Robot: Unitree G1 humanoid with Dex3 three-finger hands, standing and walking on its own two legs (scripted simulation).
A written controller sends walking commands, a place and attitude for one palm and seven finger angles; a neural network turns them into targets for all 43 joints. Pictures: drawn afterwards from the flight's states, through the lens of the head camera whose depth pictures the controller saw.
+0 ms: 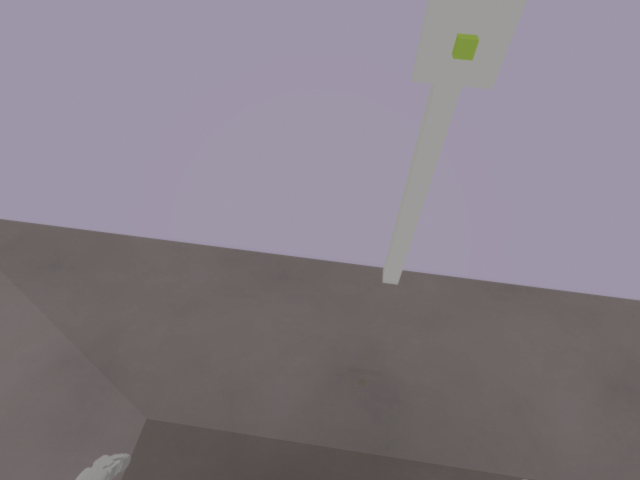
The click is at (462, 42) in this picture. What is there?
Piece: button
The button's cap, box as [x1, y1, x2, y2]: [452, 33, 478, 59]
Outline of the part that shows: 458,33 452,51 453,58 472,59 478,41 477,36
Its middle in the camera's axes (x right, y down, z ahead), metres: +0.30 -0.40 +0.80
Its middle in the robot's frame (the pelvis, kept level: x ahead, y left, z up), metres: +0.90 -0.25 +0.15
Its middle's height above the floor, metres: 0.92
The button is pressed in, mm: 0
